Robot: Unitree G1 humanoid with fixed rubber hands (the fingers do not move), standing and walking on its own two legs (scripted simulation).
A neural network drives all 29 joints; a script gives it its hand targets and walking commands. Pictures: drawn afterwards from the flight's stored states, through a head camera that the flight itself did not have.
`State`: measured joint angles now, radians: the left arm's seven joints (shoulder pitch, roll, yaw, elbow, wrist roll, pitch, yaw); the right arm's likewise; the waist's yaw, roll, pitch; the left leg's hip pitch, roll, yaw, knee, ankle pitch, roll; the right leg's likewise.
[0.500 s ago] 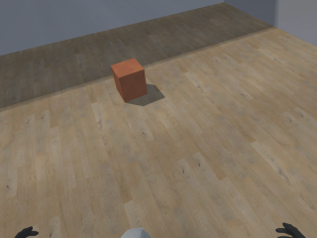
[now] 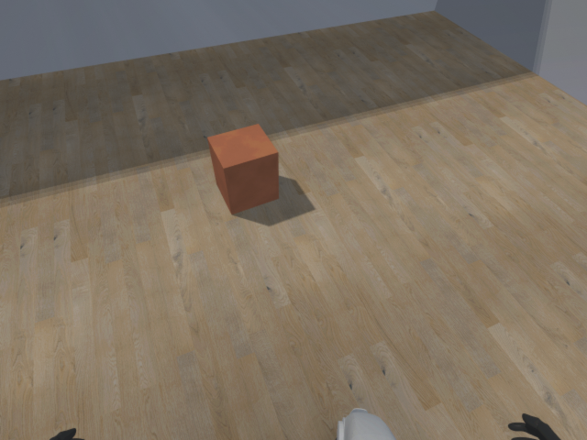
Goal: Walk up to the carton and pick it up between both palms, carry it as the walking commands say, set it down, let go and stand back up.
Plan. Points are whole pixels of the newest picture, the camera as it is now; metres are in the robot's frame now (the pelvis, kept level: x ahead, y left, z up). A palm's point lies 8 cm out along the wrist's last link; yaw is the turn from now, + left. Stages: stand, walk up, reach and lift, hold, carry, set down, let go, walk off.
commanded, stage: walk up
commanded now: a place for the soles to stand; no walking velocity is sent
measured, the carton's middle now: (244, 169) +1.24 +0.18 -0.63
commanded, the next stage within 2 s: none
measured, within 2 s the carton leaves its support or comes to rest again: neither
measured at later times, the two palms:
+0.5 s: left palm (17, 362) +0.25 +0.41 -0.08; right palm (445, 253) +0.42 -0.28 -0.06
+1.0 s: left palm (74, 202) +0.54 +0.41 -0.05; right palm (413, 219) +0.53 -0.26 -0.10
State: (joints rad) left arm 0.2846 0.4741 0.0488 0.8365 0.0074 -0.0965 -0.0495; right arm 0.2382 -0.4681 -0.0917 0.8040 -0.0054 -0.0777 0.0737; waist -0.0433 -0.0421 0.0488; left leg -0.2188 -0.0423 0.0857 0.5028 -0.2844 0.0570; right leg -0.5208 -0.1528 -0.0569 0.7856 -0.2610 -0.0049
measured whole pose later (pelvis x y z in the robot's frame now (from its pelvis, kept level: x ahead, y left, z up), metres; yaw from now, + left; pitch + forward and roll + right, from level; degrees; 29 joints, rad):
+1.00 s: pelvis +0.44 +0.06 -0.01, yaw +2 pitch -1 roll -1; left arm 0.26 0.49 0.08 0.76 0.00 -0.11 -0.03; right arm 0.28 -0.47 -0.06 0.79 -0.01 -0.06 0.05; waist -0.01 0.06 0.06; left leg -0.46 0.05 0.01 1.02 -0.42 0.02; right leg -0.33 -0.06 -0.12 0.60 -0.25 -0.03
